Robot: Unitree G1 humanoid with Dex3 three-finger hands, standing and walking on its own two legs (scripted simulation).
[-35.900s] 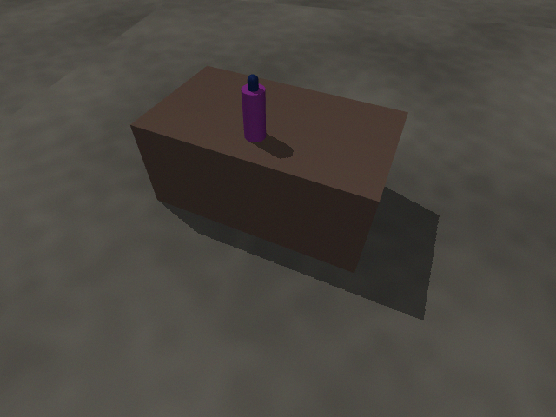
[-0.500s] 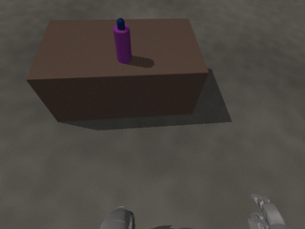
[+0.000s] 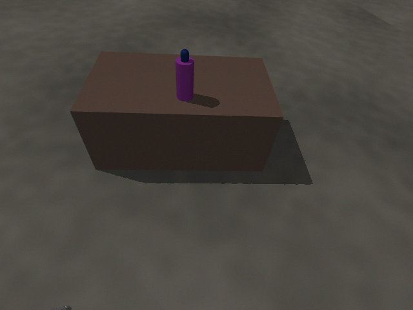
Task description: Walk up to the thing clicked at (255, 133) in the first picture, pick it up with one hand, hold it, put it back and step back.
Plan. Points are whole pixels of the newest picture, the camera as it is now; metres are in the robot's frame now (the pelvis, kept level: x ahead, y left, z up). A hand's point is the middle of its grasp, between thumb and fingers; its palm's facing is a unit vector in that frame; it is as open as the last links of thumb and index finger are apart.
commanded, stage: step back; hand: left
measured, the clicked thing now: (184, 74) +1.14 +0.12 -0.19
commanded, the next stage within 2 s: stand in 0.78 s
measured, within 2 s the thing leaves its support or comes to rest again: neither
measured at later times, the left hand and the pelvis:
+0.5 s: hand out of the picture +0.09 +0.27 -0.15, palm faces -0.02 -0.93 -0.37, open 7.4 cm; pelvis +0.02 +0.00 +0.00, yaw -1 degrees
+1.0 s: hand out of the picture +0.14 +0.24 -0.14, palm faces -0.05 -0.94 -0.35, open 7.4 cm; pelvis +0.03 -0.01 +0.01, yaw -1 degrees
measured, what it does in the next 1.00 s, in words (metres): stands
